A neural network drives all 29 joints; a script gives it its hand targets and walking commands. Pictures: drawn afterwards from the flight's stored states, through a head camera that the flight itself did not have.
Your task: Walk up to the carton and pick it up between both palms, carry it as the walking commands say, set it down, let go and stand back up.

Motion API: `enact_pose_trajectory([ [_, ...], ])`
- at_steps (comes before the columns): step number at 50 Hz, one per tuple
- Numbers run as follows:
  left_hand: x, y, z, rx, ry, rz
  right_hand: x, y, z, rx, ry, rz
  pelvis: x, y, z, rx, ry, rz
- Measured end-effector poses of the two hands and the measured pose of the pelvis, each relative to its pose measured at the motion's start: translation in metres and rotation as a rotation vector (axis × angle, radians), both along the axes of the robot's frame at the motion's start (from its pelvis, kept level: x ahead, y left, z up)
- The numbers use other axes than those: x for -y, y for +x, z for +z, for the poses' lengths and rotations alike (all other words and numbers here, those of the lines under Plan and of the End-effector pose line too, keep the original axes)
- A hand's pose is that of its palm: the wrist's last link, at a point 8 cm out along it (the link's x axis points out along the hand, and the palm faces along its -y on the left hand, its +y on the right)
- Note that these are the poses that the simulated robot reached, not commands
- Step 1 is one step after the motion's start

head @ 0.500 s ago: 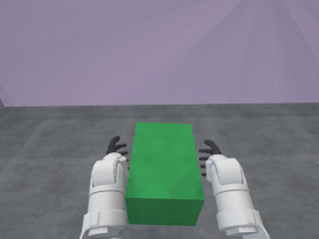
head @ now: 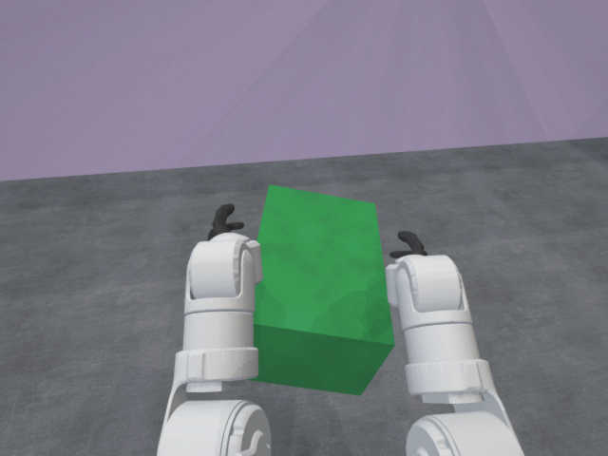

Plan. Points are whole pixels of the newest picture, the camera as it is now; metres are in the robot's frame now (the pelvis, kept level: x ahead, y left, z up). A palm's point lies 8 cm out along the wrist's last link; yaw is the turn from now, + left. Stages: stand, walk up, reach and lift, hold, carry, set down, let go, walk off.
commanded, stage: carry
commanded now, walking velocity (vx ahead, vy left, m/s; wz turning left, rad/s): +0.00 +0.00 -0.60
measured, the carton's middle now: (311, 281) +0.39 +0.02 +0.03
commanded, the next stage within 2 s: none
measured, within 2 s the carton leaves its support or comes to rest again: neither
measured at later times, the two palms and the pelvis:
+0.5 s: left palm (351, 252) +0.36 -0.03 +0.13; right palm (546, 307) +0.29 -0.27 +0.11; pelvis +0.00 -0.07 +0.00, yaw -14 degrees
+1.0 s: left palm (477, 273) +0.34 -0.20 +0.12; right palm out of the picture +0.21 -0.42 +0.11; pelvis -0.02 -0.16 -0.01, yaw -28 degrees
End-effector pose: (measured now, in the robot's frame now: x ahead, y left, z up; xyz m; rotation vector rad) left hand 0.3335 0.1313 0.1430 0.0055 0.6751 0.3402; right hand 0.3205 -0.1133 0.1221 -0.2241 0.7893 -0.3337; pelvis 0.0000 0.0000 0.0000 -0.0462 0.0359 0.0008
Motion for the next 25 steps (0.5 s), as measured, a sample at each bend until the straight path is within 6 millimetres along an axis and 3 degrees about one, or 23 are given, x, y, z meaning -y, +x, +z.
enact_pose_trajectory([
  [4, 0.042, 0.014, 0.000, 0.001, 0.010, -0.069, 0.040, -0.005, -0.004, -0.007, 0.003, -0.073, 0.016, 0.001, -0.002, -0.015, 0.003, -0.075],
  [7, 0.081, 0.024, -0.001, 0.029, 0.021, -0.124, 0.075, -0.009, -0.013, 0.011, 0.016, -0.132, 0.033, 0.002, -0.014, -0.019, 0.019, -0.121],
  [11, 0.119, 0.023, -0.008, 0.013, 0.046, -0.179, 0.109, -0.020, -0.028, -0.007, 0.045, -0.203, 0.043, 0.001, -0.017, 0.007, 0.022, -0.144],
  [20, 0.134, 0.021, -0.018, -0.008, 0.014, -0.191, 0.126, -0.029, -0.021, -0.010, 0.078, -0.244, 0.051, 0.000, -0.008, -0.011, 0.024, -0.195],
  [25, 0.163, 0.024, -0.014, 0.001, -0.017, -0.221, 0.154, -0.033, -0.012, 0.015, 0.065, -0.278, 0.071, 0.000, -0.004, -0.016, 0.010, -0.237],
])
